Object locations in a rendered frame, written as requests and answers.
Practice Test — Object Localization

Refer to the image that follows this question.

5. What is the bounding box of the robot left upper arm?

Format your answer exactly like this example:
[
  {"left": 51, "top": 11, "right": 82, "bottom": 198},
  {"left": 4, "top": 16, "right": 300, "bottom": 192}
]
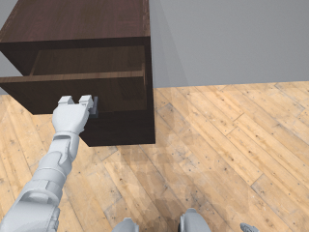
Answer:
[{"left": 2, "top": 201, "right": 61, "bottom": 232}]

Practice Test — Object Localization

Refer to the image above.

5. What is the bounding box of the cabinet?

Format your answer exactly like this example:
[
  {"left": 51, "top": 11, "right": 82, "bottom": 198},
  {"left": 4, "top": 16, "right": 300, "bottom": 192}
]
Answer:
[{"left": 0, "top": 0, "right": 155, "bottom": 147}]

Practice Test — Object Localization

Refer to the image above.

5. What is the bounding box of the handle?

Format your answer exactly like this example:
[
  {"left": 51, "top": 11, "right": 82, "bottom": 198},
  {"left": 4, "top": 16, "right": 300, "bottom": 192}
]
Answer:
[
  {"left": 98, "top": 111, "right": 114, "bottom": 116},
  {"left": 88, "top": 96, "right": 98, "bottom": 119}
]

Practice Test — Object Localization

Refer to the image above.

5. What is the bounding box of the left robot forearm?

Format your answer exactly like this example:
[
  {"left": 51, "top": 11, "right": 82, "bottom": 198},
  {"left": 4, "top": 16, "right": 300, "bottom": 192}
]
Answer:
[{"left": 0, "top": 130, "right": 80, "bottom": 232}]

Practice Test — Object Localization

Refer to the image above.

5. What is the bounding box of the drawer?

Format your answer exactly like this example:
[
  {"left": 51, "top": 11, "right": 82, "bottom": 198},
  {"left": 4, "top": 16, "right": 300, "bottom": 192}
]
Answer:
[{"left": 0, "top": 45, "right": 147, "bottom": 115}]

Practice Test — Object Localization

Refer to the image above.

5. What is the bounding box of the right robot shin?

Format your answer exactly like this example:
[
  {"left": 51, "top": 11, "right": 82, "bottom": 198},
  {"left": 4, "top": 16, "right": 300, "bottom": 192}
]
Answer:
[{"left": 185, "top": 208, "right": 197, "bottom": 213}]

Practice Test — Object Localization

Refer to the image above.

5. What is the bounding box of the robot right hand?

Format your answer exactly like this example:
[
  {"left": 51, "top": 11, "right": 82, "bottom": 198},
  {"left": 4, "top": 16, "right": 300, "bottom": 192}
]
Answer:
[{"left": 239, "top": 222, "right": 260, "bottom": 232}]

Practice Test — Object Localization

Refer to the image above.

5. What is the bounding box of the robot left thigh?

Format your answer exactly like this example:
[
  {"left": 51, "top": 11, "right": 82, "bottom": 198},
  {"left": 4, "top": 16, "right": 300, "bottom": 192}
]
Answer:
[{"left": 111, "top": 220, "right": 139, "bottom": 232}]

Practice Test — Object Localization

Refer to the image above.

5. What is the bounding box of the robot left hand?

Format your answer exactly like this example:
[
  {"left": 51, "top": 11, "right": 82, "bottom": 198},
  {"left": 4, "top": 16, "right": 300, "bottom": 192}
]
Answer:
[{"left": 52, "top": 95, "right": 94, "bottom": 135}]

